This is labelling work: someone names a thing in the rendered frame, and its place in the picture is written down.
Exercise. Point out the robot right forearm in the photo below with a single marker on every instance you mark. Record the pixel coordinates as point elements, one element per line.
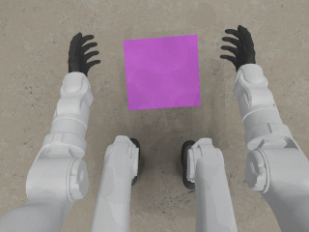
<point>258,111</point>

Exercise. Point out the robot left upper arm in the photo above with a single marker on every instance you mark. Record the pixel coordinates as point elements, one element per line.
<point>53,185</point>

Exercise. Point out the robot right thigh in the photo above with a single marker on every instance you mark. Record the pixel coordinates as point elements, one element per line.
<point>214,208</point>

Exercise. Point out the right robot foot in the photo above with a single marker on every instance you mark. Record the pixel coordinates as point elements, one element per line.
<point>186,146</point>

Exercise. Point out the right robot hand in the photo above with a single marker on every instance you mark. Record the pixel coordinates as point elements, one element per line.
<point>244,50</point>

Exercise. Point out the carton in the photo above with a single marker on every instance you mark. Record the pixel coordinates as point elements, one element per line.
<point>162,72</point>

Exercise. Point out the robot right upper arm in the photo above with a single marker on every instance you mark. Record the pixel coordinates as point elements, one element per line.
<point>281,176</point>

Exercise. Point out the robot left forearm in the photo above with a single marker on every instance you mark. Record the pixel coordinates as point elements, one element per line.
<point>70,121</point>

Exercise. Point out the left robot hand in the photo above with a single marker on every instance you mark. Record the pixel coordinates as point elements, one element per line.
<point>77,59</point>

